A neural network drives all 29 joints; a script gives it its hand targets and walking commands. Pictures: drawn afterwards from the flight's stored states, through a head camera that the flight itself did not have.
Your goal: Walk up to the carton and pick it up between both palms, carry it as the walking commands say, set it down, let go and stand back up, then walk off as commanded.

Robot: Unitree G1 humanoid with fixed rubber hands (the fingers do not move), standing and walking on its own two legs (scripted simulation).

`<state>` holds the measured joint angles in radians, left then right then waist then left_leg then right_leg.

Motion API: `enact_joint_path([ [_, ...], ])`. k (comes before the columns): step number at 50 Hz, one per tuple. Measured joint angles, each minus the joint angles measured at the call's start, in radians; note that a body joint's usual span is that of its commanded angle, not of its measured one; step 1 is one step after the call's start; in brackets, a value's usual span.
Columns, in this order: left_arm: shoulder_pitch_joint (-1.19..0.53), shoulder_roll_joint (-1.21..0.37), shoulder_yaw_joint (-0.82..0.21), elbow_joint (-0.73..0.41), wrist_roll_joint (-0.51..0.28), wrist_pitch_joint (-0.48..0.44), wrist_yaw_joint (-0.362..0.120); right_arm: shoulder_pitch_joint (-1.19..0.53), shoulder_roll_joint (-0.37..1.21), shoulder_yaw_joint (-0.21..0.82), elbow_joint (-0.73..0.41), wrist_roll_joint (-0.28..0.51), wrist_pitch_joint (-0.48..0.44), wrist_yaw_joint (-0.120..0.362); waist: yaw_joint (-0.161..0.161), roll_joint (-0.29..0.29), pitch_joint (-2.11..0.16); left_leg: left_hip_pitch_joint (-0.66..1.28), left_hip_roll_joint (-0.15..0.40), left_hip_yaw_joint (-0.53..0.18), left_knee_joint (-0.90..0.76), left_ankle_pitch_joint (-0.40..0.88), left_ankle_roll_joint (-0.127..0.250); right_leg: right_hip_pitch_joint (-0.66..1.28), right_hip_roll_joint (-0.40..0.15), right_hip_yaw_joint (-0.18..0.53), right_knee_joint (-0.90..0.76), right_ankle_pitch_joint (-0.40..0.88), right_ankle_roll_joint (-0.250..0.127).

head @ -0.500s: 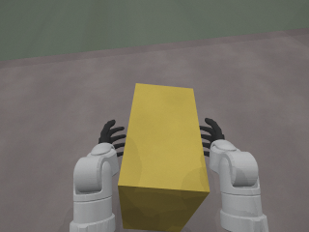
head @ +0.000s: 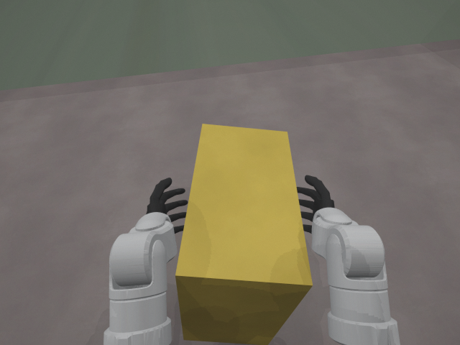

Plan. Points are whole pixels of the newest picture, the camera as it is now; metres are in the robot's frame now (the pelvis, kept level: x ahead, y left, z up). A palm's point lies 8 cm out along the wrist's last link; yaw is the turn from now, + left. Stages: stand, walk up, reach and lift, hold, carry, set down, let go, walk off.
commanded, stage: carry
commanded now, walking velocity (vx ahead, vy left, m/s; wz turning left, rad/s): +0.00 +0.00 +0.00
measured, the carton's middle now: (235, 236) +0.33 +0.01 -0.01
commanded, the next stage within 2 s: none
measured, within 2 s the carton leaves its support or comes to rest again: neither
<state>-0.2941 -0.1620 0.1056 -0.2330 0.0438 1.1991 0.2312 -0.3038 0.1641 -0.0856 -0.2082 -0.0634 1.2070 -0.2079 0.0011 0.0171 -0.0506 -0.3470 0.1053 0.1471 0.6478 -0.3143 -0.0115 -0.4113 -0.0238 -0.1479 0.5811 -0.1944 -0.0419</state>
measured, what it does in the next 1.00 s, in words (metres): stands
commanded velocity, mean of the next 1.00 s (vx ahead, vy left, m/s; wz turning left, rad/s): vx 0.00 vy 0.00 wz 0.00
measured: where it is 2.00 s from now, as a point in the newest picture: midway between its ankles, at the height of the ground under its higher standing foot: outside the picture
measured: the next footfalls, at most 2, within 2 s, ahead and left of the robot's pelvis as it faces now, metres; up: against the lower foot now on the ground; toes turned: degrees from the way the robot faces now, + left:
none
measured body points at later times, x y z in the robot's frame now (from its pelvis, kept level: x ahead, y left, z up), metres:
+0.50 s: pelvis +0.01 +0.03 +0.00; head +0.01 +0.04 +0.45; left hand +0.31 +0.17 +0.09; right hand +0.32 -0.09 +0.09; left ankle +0.01 +0.12 -0.72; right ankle +0.07 -0.09 -0.72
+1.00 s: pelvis +0.01 +0.03 +0.00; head +0.00 +0.04 +0.45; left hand +0.31 +0.17 +0.10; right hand +0.31 -0.09 +0.10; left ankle +0.01 +0.12 -0.72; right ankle +0.07 -0.09 -0.72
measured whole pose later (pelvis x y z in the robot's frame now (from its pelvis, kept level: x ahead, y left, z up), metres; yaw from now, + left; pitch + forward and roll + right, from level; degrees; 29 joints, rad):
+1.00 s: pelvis +0.01 +0.03 +0.00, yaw +1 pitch +3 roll -1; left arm -0.30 -0.16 0.10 -0.23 0.04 1.18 0.23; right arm -0.30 0.16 -0.09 -0.21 -0.07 1.18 -0.20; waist 0.00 0.01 -0.08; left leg -0.37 0.08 0.15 0.65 -0.33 0.03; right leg -0.41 -0.05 -0.15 0.55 -0.18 -0.01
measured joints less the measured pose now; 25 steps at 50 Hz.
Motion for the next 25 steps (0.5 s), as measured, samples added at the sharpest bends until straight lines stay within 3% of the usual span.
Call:
enact_joint_path([
  [25,-0.002,0.000,0.000,0.000,0.000,-0.020,-0.001,-0.003,0.001,0.000,-0.002,-0.002,-0.019,0.000,0.000,-0.005,0.000,-0.020,-0.028,0.001,0.000,-0.013,0.037,0.000,-0.026,0.000,-0.033,0.015,0.030],
])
